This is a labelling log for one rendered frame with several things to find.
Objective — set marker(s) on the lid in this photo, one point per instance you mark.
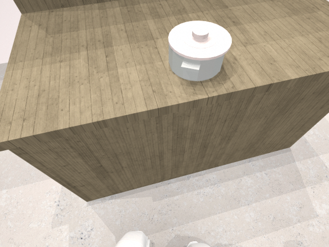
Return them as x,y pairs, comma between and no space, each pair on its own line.
214,46

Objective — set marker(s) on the pot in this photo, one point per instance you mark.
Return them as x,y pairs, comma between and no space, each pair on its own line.
194,70

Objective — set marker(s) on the knob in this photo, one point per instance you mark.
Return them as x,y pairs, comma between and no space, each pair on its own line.
200,32

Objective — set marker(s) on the left robot thigh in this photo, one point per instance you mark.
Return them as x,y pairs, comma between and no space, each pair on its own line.
134,239

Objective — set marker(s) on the table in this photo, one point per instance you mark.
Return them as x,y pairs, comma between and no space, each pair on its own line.
89,98

